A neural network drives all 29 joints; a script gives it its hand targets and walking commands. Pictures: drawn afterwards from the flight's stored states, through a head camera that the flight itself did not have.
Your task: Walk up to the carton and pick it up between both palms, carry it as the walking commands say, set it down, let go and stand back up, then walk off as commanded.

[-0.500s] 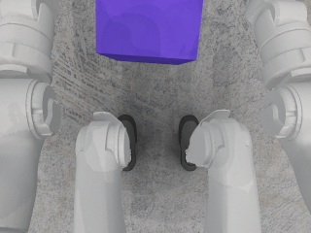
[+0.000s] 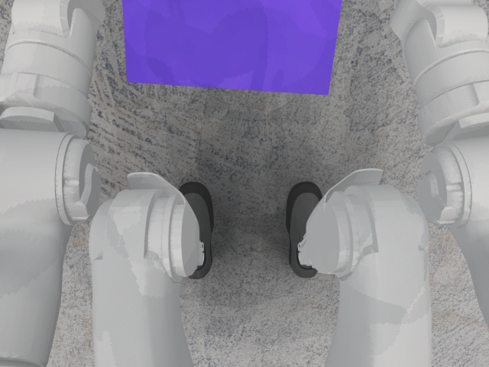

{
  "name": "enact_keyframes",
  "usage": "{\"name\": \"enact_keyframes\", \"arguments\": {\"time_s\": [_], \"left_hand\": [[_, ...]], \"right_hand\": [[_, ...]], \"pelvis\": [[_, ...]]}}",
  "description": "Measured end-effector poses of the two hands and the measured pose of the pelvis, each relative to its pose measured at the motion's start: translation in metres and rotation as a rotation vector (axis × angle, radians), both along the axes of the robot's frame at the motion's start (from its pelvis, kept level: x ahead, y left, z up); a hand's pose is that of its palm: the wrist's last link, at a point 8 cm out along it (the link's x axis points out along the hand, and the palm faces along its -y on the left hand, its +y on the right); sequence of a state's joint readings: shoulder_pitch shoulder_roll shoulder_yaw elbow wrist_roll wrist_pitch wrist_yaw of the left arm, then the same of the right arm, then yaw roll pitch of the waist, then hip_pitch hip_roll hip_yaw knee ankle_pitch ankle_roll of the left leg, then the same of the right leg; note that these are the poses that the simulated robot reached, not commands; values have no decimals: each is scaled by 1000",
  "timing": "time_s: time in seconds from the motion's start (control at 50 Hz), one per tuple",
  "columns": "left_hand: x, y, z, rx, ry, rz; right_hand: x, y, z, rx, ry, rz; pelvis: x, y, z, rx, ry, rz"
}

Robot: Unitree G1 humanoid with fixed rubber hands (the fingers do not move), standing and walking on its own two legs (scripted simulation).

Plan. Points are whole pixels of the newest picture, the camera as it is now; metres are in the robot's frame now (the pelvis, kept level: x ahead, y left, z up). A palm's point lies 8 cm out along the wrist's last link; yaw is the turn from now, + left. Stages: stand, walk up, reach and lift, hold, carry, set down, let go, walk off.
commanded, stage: reach and lift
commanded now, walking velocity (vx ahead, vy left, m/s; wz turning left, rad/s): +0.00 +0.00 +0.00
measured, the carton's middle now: (234, 2) +0.53 +0.03 -0.23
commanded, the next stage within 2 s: none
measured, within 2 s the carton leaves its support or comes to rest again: leaves its support in 1.38 s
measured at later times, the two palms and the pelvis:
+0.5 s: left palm out of the picture +0.55 +0.18 -0.17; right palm out of the picture +0.55 -0.12 -0.18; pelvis -0.02 +0.00 +0.00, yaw +0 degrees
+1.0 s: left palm out of the picture +0.56 +0.17 -0.17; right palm out of the picture +0.55 -0.13 -0.18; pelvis -0.01 +0.00 +0.00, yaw +2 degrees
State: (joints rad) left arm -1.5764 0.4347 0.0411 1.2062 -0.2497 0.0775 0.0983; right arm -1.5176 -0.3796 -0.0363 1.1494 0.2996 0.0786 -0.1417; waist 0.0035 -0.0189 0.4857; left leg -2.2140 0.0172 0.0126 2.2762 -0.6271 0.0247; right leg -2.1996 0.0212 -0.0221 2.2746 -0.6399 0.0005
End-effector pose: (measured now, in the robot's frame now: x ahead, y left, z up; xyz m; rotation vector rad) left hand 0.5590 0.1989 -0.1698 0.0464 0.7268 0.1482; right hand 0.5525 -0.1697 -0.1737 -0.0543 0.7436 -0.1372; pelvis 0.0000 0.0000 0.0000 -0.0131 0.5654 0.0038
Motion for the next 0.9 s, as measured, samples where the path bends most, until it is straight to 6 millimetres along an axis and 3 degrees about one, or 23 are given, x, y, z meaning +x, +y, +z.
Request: {"name": "enact_keyframes", "arguments": {"time_s": [0.14,0.32,0.38,0.48,0.74,0.9], "left_hand": [[-15,9,7,4,1,7],[-5,-13,6,-24,-12,-38],[-6,-26,-1,-44,-2,-55],[-5,-19,1,-15,-14,-35],[-3,-26,1,-24,-9,-65],[-1,-26,2,-32,10,-68]], "right_hand": [[-8,21,2,26,-4,24],[-9,12,1,11,0,-2],[-8,23,-1,33,-10,26],[-6,46,-6,57,5,51],[-5,47,-2,37,2,36],[-5,46,-3,83,10,22]], "pelvis": [[-5,-2,2,3,3,12],[-18,0,0,-6,-16,13],[-19,0,0,-9,-12,6],[-16,0,1,-3,-6,7],[-7,2,12,-20,0,24],[-8,-1,2,-14,-21,40]]}}
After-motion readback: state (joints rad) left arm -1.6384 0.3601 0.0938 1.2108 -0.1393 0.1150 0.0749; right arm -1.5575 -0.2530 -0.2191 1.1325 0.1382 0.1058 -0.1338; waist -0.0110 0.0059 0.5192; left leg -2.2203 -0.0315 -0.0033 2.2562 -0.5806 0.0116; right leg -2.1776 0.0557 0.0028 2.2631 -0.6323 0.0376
